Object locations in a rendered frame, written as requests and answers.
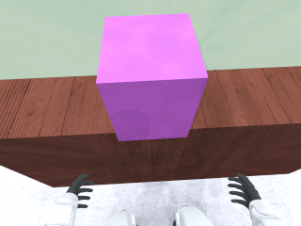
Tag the robot left forearm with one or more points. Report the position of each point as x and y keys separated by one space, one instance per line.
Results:
x=62 y=211

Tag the right robot hand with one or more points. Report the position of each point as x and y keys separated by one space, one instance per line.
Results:
x=249 y=192

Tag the left robot hand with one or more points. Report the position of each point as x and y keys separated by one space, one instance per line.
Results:
x=76 y=188

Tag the robot right forearm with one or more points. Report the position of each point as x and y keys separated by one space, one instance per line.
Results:
x=262 y=214

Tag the pedestal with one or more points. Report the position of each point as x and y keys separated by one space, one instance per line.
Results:
x=248 y=121

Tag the carton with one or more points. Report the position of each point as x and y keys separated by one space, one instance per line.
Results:
x=151 y=75

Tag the robot left thigh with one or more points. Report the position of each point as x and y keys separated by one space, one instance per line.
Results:
x=122 y=218

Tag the robot right shin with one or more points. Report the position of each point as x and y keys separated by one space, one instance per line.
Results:
x=184 y=205

